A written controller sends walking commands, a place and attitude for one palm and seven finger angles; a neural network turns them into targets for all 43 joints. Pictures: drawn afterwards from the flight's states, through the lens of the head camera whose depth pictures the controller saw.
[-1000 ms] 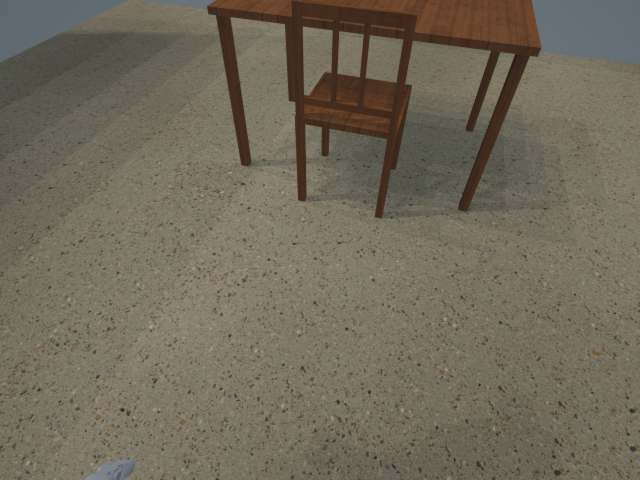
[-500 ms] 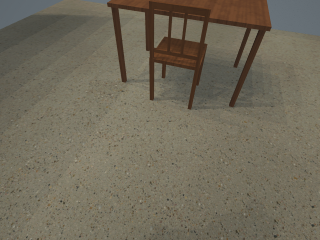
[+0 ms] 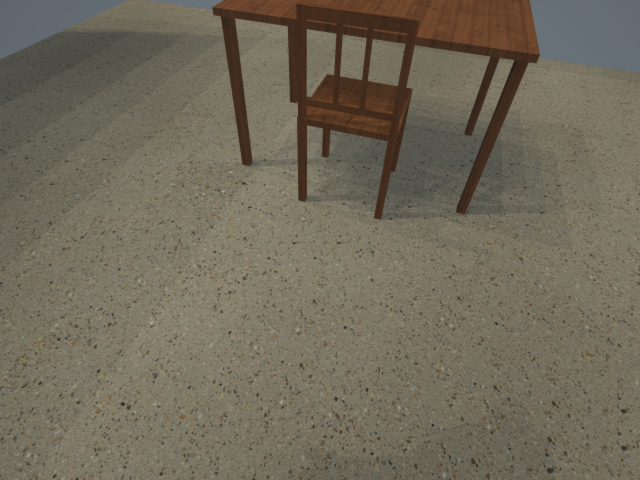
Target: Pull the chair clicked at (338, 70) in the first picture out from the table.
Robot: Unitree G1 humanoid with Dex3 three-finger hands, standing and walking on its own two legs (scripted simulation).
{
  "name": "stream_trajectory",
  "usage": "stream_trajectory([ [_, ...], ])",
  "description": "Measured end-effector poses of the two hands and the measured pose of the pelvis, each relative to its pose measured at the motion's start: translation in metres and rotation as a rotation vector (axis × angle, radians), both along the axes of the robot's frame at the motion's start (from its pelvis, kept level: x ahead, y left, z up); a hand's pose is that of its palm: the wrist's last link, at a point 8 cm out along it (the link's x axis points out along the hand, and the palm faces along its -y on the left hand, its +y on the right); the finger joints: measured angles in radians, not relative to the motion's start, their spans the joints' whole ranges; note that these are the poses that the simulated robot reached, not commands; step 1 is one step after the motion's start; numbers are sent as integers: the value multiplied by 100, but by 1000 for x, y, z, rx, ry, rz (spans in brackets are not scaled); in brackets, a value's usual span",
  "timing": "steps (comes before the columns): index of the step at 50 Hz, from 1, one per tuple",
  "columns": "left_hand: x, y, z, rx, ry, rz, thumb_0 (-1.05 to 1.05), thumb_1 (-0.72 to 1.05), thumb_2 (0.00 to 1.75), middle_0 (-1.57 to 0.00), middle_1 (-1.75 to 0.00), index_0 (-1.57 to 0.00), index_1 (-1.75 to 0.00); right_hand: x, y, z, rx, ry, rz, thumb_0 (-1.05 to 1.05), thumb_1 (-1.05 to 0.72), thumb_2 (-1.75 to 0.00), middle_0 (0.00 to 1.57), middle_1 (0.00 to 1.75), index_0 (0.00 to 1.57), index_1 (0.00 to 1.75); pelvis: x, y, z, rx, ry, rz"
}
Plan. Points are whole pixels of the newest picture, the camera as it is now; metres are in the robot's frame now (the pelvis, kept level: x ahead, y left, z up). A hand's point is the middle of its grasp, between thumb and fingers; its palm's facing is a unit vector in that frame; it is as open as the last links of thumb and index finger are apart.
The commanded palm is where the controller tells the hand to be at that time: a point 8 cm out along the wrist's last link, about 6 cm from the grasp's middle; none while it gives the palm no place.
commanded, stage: look at it before walking up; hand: left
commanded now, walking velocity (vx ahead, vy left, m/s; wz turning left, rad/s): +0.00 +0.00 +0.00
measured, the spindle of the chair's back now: (337, 65) +1.42 +0.02 -0.11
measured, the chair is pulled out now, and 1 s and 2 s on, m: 0.00 0.00 0.00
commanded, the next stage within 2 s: walk to a spot facing it in 0.44 s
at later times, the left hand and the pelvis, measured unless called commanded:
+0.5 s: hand out of the picture +0.08 +0.24 -0.16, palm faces -0.02 -0.95 -0.33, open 7.4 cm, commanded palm none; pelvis +0.01 +0.00 +0.00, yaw +0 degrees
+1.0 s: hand out of the picture +0.07 +0.20 -0.19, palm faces -0.02 -0.99 -0.14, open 7.4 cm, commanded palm none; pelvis +0.10 +0.02 -0.01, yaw -1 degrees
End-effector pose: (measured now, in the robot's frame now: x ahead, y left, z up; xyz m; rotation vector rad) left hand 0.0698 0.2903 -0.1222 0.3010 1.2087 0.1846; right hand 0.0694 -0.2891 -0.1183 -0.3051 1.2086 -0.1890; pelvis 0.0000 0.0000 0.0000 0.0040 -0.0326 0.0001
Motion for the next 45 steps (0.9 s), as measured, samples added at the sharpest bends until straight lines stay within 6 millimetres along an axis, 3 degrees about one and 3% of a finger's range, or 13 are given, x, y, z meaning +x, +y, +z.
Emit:
stream_trajectory([
  [30, 0, -4, 0, 2, 15, 12, 1, 91, 89, -21, -30, -20, -30, 11, -3, 1, -4, -2, 3, 1, -90, -89, 20, 30, 21, 30, 8, -3, 1, -1, -1, -1],
  [38, -21, -27, -23, -85, 88, 55, 1, 91, 90, -20, -30, -20, -30, -9, 25, -17, 54, 86, -17, 1, -91, -89, 20, 30, 20, 30, 32, 1, -6, -12, 17, 2],
  [45, -44, -37, -47, -175, 247, 108, 1, 91, 90, -20, -30, -20, -30, -19, 66, -25, 85, 155, -87, 1, -91, -89, 20, 30, 21, 30, 71, 20, -15, -13, 24, -15],
])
